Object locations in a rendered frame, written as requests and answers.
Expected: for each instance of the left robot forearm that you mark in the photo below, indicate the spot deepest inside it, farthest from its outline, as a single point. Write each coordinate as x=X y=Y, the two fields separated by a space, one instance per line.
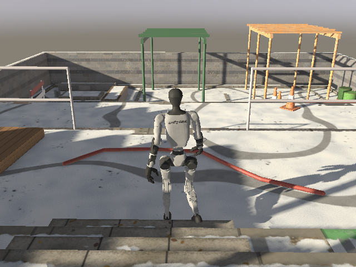
x=153 y=154

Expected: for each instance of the left robot hand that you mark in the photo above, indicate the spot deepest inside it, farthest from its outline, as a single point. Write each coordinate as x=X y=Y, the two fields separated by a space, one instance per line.
x=148 y=173

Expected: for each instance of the right robot upper arm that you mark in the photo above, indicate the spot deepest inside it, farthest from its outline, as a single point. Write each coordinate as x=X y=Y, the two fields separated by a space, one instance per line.
x=196 y=124

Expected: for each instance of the robot right shin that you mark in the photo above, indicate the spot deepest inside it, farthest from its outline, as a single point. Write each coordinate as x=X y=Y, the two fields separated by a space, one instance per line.
x=192 y=199

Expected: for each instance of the right robot forearm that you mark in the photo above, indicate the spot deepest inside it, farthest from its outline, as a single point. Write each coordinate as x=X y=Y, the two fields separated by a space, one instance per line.
x=199 y=142

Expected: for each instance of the left robot upper arm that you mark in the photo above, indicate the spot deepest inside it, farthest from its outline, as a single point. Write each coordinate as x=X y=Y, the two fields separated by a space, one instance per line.
x=158 y=128

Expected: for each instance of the humanoid robot torso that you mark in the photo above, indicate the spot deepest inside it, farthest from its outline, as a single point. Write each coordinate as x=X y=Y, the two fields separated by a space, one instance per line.
x=177 y=130

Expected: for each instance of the right robot hand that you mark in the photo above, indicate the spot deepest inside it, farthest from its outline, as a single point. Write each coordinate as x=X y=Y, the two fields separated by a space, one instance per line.
x=197 y=153

